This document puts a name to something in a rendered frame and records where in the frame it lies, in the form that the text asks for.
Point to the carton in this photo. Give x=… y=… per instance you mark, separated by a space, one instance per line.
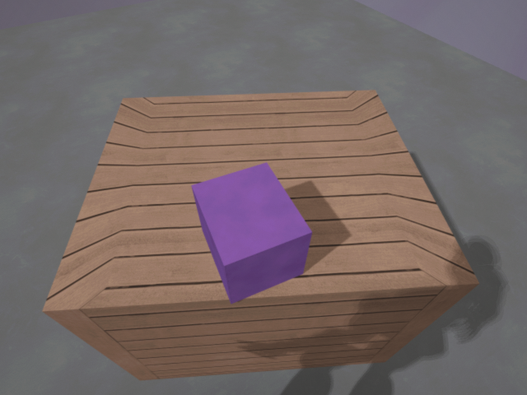
x=257 y=237

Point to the pedestal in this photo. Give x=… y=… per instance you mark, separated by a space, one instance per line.
x=138 y=282

